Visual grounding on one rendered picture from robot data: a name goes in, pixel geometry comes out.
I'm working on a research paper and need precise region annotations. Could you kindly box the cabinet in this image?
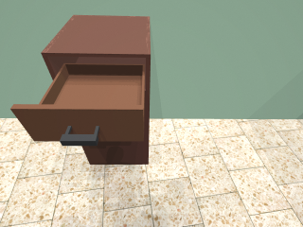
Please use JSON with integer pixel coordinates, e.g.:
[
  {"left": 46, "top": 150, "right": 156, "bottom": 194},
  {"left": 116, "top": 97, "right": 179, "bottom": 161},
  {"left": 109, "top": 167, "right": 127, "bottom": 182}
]
[{"left": 41, "top": 15, "right": 151, "bottom": 165}]

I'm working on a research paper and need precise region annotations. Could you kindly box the handle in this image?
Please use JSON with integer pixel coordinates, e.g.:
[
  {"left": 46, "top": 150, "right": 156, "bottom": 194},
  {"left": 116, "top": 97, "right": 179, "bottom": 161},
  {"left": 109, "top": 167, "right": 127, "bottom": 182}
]
[{"left": 60, "top": 126, "right": 99, "bottom": 146}]

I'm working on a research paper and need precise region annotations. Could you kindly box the drawer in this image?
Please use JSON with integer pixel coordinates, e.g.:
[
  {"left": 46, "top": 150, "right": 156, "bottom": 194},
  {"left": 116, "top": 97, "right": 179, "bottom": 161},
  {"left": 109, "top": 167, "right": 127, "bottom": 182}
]
[{"left": 10, "top": 63, "right": 145, "bottom": 142}]

